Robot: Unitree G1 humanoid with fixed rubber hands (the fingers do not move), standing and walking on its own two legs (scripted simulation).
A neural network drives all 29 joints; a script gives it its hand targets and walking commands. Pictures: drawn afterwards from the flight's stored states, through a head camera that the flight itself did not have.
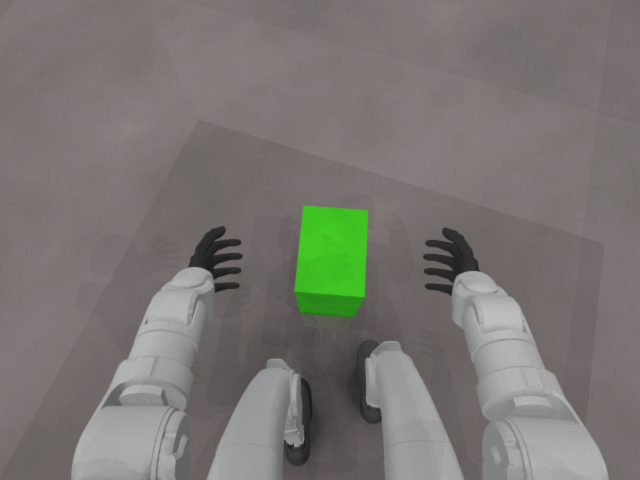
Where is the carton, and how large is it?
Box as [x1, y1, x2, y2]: [294, 206, 367, 317]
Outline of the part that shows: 303,206 294,290 300,312 353,317 364,297 367,210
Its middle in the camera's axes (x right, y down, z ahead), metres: +0.03 +0.08 +1.00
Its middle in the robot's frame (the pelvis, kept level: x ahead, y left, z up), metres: +0.49 -0.02 -0.54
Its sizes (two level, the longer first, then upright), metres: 0.204 0.151 0.292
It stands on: the floor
